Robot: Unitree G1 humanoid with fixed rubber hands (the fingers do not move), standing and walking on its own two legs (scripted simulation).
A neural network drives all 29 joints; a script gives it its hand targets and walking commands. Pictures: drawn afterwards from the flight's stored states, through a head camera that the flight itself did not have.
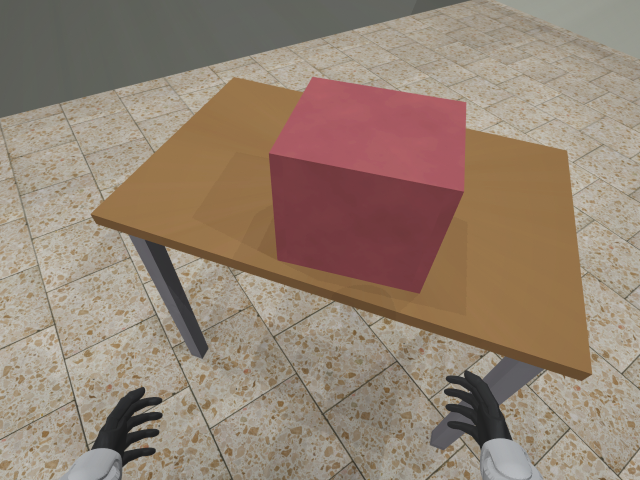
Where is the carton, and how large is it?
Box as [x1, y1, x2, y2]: [269, 77, 465, 293]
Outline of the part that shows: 312,77 269,152 277,259 419,293 463,192 465,102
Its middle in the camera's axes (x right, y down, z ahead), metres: +0.07 -0.09 +0.64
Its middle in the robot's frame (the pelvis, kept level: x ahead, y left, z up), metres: +0.55 -0.04 +0.04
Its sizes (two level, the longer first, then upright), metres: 0.250 0.214 0.231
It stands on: a table, 0.69 m high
